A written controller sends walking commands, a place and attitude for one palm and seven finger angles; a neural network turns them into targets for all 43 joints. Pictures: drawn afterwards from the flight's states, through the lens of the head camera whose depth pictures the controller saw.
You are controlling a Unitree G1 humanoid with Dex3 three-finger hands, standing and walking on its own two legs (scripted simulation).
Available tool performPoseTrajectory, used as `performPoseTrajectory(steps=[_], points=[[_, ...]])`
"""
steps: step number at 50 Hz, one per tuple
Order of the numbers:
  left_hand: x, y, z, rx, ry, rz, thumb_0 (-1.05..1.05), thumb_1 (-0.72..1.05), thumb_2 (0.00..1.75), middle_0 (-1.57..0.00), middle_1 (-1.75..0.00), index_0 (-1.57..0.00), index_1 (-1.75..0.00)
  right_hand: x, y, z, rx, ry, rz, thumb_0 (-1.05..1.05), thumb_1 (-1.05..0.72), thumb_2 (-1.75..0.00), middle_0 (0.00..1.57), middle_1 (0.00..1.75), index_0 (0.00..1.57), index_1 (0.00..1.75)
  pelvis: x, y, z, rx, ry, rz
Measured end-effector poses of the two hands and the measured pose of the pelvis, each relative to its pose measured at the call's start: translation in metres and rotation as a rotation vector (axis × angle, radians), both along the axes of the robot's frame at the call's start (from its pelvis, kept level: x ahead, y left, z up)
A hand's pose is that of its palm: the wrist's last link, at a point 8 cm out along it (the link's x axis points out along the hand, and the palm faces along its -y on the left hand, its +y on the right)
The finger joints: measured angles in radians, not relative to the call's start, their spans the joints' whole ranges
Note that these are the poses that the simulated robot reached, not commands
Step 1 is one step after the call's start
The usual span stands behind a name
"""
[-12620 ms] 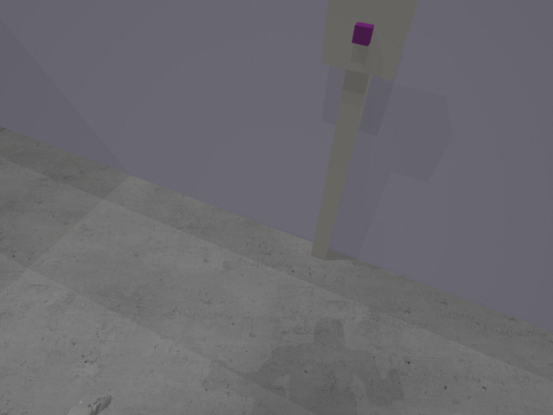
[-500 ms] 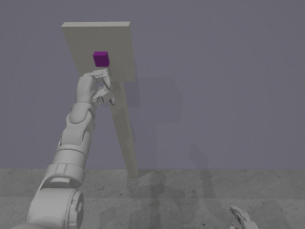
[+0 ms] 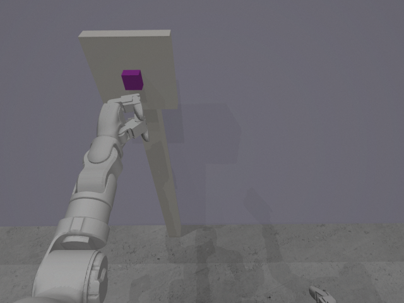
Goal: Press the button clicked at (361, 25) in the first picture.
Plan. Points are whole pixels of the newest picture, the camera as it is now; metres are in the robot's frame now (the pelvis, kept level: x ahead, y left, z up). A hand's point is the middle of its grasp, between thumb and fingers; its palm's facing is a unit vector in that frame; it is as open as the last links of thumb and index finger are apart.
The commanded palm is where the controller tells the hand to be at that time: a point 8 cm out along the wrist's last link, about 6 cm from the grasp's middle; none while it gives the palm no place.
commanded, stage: press the button with the knuckle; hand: left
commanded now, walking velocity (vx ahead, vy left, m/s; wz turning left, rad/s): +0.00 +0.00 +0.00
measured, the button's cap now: (133, 79) +0.53 +0.18 +0.18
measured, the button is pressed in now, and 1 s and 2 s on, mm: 0 6 0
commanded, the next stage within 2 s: hold the button down briefly in 1.12 s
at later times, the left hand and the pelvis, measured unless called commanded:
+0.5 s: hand (144, 109) +0.46 +0.14 +0.16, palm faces +0.06 -1.00 +0.01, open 3.1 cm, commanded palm +0.43 +0.19 +0.16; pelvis +0.00 +0.00 +0.00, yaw +0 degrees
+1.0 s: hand (144, 101) +0.48 +0.15 +0.16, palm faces +0.05 -1.00 +0.01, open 3.3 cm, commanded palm +0.47 +0.20 +0.16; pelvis +0.00 +0.00 -0.01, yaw +0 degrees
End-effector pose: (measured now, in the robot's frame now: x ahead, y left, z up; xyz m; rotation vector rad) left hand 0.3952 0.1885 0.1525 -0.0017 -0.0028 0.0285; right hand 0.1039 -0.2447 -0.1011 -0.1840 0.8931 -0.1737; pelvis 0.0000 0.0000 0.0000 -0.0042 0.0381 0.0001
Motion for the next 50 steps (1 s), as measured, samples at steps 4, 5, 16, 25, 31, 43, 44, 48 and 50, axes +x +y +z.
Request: performPoseTrajectory(steps=[4, 5, 16, 25, 31, 43, 44, 48, 50], points=[[0.002, -0.001, 0.001, -0.012, 0.0, 0.017, 0.02, 0.9, 0.9, -1.3, -1.5, -1.3, -1.5, 0.007, 0.002, 0.003, 0.002, -0.027, 0.004, 0.01, -0.91, -0.9, 0.2, 0.3, 0.21, 0.3, -0.001, -0.001, 0.0, 0.002, 0.0, -0.003], [0.003, 0.0, 0.002, -0.01, -0.002, 0.024, 0.02, 0.9, 0.9, -1.3, -1.5, -1.3, -1.5, 0.008, 0.003, 0.004, 0.002, -0.032, 0.006, 0.01, -0.91, -0.9, 0.2, 0.3, 0.21, 0.3, -0.001, -0.001, 0.0, 0.002, 0.0, -0.003], [0.017, 0.007, 0.008, 0.016, 0.016, 0.026, 0.01, 0.9, 0.9, -1.3, -1.5, -1.3, -1.5, 0.001, 0.001, 0.0, 0.001, 0.002, 0.014, 0.01, -0.91, -0.9, 0.2, 0.3, 0.21, 0.3, -0.004, -0.004, -0.001, -0.001, 0.016, 0.011], [0.038, 0.004, 0.005, -0.009, 0.003, 0.036, 0.02, 0.9, 0.9, -1.3, -1.5, -1.3, -1.5, -0.029, -0.008, -0.007, -0.014, 0.078, -0.026, 0.01, -0.91, -0.9, 0.2, 0.3, 0.21, 0.3, -0.003, -0.004, -0.003, 0.001, 0.044, -0.001], [0.049, 0.008, 0.005, 0.016, 0.003, 0.031, 0.02, 0.9, 0.9, -1.3, -1.5, -1.3, -1.5, -0.052, -0.013, -0.011, -0.018, 0.139, -0.062, 0.01, -0.91, -0.9, 0.2, 0.3, 0.21, 0.3, -0.001, -0.004, -0.003, -0.001, 0.061, -0.006], [0.059, 0.01, 0.004, 0.003, -0.002, 0.025, 0.02, 0.89, 0.91, -1.3, -1.5, -1.35, -1.5, -0.069, -0.014, -0.014, -0.022, 0.196, -0.075, 0.01, -0.91, -0.9, 0.2, 0.3, 0.21, 0.3, 0.0, -0.002, -0.005, -0.004, 0.081, -0.006], [0.06, 0.01, 0.004, 0.003, -0.001, 0.025, 0.02, 0.89, 0.91, -1.3, -1.5, -1.36, -1.5, -0.069, -0.014, -0.014, -0.023, 0.195, -0.073, 0.01, -0.91, -0.9, 0.2, 0.3, 0.21, 0.3, 0.0, -0.002, -0.005, -0.004, 0.082, -0.005], [0.063, 0.011, 0.005, -0.004, 0.009, 0.022, 0.03, 0.88, 0.91, -1.3, -1.5, -1.38, -1.5, -0.069, -0.012, -0.014, -0.025, 0.191, -0.067, 0.01, -0.91, -0.9, 0.2, 0.3, 0.21, 0.3, -0.003, -0.001, -0.006, -0.006, 0.089, -0.002], [0.065, 0.011, 0.005, -0.006, 0.012, 0.019, 0.03, 0.88, 0.91, -1.3, -1.5, -1.39, -1.5, -0.07, -0.012, -0.014, -0.028, 0.189, -0.065, 0.01, -0.91, -0.9, 0.2, 0.3, 0.21, 0.3, -0.005, -0.001, -0.006, -0.007, 0.094, -0.001]])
